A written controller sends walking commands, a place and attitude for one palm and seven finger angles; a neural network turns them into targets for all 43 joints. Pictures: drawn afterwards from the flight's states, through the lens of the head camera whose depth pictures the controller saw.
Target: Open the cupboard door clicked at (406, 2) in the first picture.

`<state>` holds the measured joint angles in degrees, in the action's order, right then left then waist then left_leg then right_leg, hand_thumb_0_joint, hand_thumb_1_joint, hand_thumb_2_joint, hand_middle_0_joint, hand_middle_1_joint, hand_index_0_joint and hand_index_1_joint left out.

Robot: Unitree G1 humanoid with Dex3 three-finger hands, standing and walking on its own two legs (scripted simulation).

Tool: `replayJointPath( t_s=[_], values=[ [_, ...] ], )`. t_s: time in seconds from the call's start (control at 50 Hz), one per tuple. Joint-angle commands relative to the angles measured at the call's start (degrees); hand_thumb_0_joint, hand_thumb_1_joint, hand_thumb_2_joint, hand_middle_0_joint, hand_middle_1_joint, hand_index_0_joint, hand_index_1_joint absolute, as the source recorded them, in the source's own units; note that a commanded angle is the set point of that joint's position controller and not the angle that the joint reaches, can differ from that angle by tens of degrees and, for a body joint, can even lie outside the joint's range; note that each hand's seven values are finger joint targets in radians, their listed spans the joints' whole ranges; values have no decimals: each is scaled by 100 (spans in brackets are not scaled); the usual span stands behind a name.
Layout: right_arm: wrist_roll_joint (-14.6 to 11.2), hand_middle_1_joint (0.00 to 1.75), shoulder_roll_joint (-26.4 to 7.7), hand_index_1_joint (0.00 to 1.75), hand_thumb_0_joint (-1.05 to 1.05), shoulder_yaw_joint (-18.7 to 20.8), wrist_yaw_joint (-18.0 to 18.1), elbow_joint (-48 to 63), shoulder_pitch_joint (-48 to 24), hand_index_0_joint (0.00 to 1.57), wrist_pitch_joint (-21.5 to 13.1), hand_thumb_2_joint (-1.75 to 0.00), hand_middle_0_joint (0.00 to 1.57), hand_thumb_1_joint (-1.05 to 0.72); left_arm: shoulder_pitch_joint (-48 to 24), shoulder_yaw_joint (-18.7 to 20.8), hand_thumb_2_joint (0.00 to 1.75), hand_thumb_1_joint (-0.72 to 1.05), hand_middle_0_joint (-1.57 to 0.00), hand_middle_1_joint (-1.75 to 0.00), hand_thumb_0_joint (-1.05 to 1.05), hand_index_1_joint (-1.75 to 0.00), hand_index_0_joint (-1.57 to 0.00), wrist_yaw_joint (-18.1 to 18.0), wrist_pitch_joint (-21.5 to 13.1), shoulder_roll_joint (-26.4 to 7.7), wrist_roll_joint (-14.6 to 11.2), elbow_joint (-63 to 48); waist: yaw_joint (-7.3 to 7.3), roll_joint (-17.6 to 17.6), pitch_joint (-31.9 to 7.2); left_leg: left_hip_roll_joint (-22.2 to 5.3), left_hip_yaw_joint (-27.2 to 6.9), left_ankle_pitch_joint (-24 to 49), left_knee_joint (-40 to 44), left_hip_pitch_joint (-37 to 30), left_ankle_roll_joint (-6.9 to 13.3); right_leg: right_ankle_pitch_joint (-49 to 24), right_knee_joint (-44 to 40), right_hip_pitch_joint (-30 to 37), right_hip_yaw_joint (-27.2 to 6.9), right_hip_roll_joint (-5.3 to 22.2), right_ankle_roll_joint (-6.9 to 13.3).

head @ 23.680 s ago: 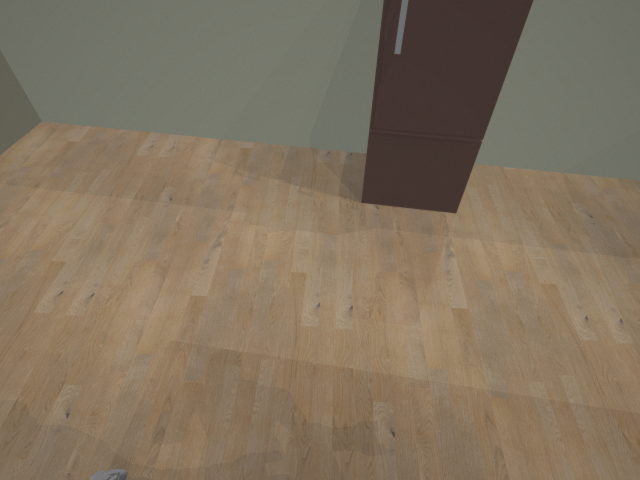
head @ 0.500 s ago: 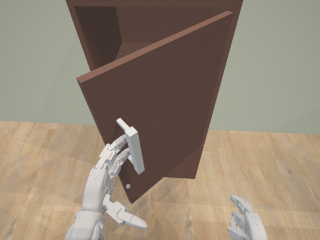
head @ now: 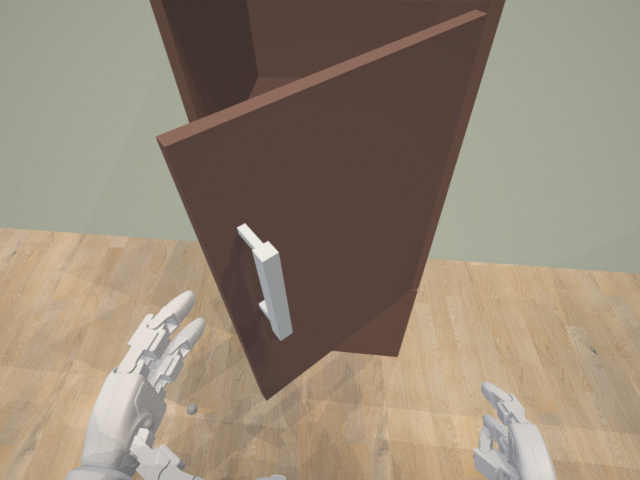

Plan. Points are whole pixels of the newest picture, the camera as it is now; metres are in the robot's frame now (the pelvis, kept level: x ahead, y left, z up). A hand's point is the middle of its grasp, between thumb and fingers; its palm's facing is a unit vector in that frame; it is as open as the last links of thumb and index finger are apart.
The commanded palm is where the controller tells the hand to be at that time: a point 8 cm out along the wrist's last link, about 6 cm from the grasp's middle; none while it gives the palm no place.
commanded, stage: draw the hand back to the body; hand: left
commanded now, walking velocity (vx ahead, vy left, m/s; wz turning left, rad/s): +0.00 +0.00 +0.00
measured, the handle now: (266, 286) +0.32 +0.09 +0.10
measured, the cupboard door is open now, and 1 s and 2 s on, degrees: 45 45 45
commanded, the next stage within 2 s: step back with the hand held close in 1.68 s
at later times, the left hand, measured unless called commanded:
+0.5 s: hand (137, 392) +0.18 +0.19 +0.12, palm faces -0.02 -1.00 -0.06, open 16.3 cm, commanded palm +0.15 +0.24 +0.14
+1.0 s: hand (43, 345) +0.20 +0.26 +0.17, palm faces +0.33 -0.87 -0.37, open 12.7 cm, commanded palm +0.16 +0.30 +0.19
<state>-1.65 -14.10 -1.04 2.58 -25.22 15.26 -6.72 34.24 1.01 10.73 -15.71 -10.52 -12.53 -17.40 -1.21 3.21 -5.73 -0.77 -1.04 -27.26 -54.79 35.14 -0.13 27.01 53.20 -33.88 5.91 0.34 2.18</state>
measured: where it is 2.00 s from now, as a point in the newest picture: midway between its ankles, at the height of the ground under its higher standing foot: outside the picture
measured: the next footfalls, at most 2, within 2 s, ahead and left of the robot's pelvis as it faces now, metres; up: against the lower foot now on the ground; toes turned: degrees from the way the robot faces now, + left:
none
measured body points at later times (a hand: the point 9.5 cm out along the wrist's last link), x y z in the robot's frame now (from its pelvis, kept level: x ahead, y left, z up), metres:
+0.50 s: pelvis +0.00 +0.02 +0.01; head +0.00 +0.01 +0.46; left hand +0.18 +0.24 +0.13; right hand +0.19 -0.20 -0.05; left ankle +0.00 +0.12 -0.69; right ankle +0.00 -0.10 -0.69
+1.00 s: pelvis +0.02 +0.03 +0.05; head +0.00 +0.02 +0.50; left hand +0.18 +0.30 +0.19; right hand +0.20 -0.18 -0.03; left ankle +0.00 +0.12 -0.69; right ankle +0.00 -0.09 -0.69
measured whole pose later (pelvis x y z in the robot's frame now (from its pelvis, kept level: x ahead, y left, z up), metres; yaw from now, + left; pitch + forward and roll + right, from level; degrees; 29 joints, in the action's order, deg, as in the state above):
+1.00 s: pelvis +0.02 +0.03 +0.05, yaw -1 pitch -3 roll -1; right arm 0.0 -12.5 -4.0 4.9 -34.2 12.4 -7.7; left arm 31.1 10.6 -7.0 -1.9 -17.7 -2.5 -24.3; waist -3.8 3.2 0.3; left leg 1.2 1.2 -17.5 -29.8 9.5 2.3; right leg 16.1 27.4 -8.4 3.6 1.3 -0.5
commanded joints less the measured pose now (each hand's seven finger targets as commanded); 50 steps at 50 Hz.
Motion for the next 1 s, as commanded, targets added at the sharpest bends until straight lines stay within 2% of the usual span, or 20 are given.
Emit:
replayJointPath(
  t_s=[0.0,0.08,0.1,0.14,0.2,0.26,0.3,0.38,0.4,0.44,0.48,0.58,0.6,0.62,0.64,0.66,0.72,0.78,0.88,0.98],
  values=[
    [-6,30,-501,30,0,215,106,1009,-441,20,-462,-90,20,-90,-445,215,30,-50,-15,-30,0,-30,-15,54,-378,-402,-96,-1343,113,-382,-598,203,-72,1024,636,-129,129,-1001,-1045,478,-597,-41,-128],
    [-22,30,-480,30,0,212,99,1013,-416,20,-505,-90,20,-90,-423,225,30,-50,-15,-30,0,-30,-15,-55,-255,-387,-43,-1300,80,-352,-613,191,-99,1027,709,-188,115,-1015,-978,448,-485,-63,-115],
    [-20,30,-475,30,0,224,107,1007,-451,20,-493,-90,20,-90,-308,385,30,-50,-15,-30,0,-30,-15,-96,-196,-529,-40,-1296,9,-464,-676,179,-101,1058,725,-166,124,-1023,-1001,556,-507,-69,-112],
    [-32,30,-448,30,0,200,110,1023,-471,20,-497,-90,20,-90,-396,535,30,-50,-15,-30,0,-30,-15,-144,-135,-672,-32,-1559,-30,-226,-802,181,-90,1133,807,-301,119,-1136,-996,688,-491,-54,-102],
    [-56,30,-442,30,0,164,134,984,-514,20,-488,-90,20,-90,-364,689,30,-50,-15,-30,0,-30,-15,-192,11,-740,-72,-1594,-43,-237,-657,150,-119,1128,947,-382,122,-1114,-1068,725,-397,-105,-85],
    [-86,30,-443,30,0,128,130,975,-507,20,-560,-90,20,-90,-311,528,30,-50,-15,-30,0,-30,-15,-133,136,-563,-155,-1693,3,-123,-515,132,-138,1130,1077,-554,113,-1182,-1124,682,-289,-129,-102],
    [-81,30,-476,30,0,130,139,924,-546,20,-582,-90,20,-90,-234,645,30,-50,-15,-30,0,-30,-15,-77,246,-652,-191,-1636,-10,-297,-466,118,-169,1166,1132,-556,120,-1209,-1182,774,-270,-143,-105],
    [-94,30,-497,30,0,97,158,893,-561,20,-614,-90,20,-90,-319,798,30,-50,-15,-30,0,-30,-15,49,440,-741,-264,-1745,-21,-199,-339,113,-192,1179,1282,-689,103,-1228,-1258,826,-202,-150,-110],
    [-91,30,-512,30,0,99,175,855,-606,20,-617,-90,20,-90,-391,929,30,-50,-15,-30,0,-30,-15,52,487,-854,-282,-1688,-20,-355,-252,109,-198,1135,1290,-650,118,-1157,-1332,877,-231,-145,-112],
    [-108,30,-520,30,0,88,194,848,-597,20,-661,-90,20,-90,-474,1025,30,-50,-15,-30,0,-30,-15,112,514,-898,-343,-1868,-51,-101,-360,114,-187,1180,1353,-831,103,-1202,-1365,923,-217,-141,-108],
    [-120,30,-524,30,0,68,206,807,-596,20,-709,-90,20,-90,-528,1091,30,-50,-15,-30,0,-30,-15,157,556,-921,-390,-1904,-63,-78,-359,103,-222,1263,1439,-957,88,-1286,-1396,983,-173,-159,-98],
    [-132,30,-539,30,0,36,208,686,-644,20,-838,-90,20,-90,-577,1245,37,-32,-16,-30,0,-30,-16,287,742,-1005,-478,-1916,-92,-14,-315,103,-255,1473,1607,-1175,82,-1535,-1533,1199,-122,-165,-96],
    [-41,30,-475,30,0,54,340,698,-655,20,-740,-90,20,-90,-648,1506,39,-29,-16,-30,0,-30,-16,-627,820,-1869,434,-2286,-341,-49,-323,46,-195,1399,1902,-1171,93,-1377,-1861,1514,-418,-52,-8],
    [32,30,-379,30,0,-14,373,709,-687,20,-713,-90,20,-90,-417,1139,40,-26,-16,-30,0,-30,-16,-1008,922,-1271,539,-2358,-196,-112,27,74,-171,1390,2007,-1209,86,-1373,-2004,1467,-398,-17,-28],
    [38,30,-357,30,0,-35,364,604,-653,20,-647,-90,20,-90,-249,958,42,-22,-16,-30,0,-30,-16,-1235,1018,-1058,691,-2173,-169,89,219,34,-155,1449,2081,-1317,80,-1367,-2068,1493,-350,6,-44],
    [48,30,-377,30,0,-30,356,558,-666,20,-586,-90,20,-90,-304,964,43,-18,-16,-30,0,-30,-16,-1388,1071,-1094,769,-2162,-161,68,225,14,-167,1468,2163,-1440,79,-1364,-2157,1551,-335,8,-52],
    [99,30,-418,30,0,-33,366,443,-796,20,-513,-90,20,-90,-453,1088,48,-8,-16,-30,0,-30,-16,-1656,1067,-1245,920,-2123,-154,-103,223,-13,-169,1564,2468,-1757,95,-1419,-2407,1872,-315,7,-64],
    [128,30,-425,30,0,-36,361,330,-858,20,-516,-90,20,-90,-662,1141,52,2,-17,-30,0,-30,-17,-1779,1003,-1303,1029,-2170,-154,142,254,-19,-161,1590,2750,-2074,83,-1395,-2607,2072,-307,14,-59],
    [174,30,-444,30,0,-11,339,137,-1003,20,-494,-90,20,-90,-713,1438,60,20,-18,-30,0,-30,-18,-1855,959,-1432,1044,-2024,-214,-117,213,-42,-139,2070,3090,-2394,79,-1792,-2851,2572,-283,12,-61],
    [192,30,-449,30,0,28,289,-9,-1079,20,-413,-90,20,-90,-793,1688,68,37,-18,-30,0,-30,-18,-1852,947,-1523,1034,-1928,-256,47,239,-55,-68,2622,3242,-2700,55,-2194,-3038,2824,-304,9,-66]
  ],
)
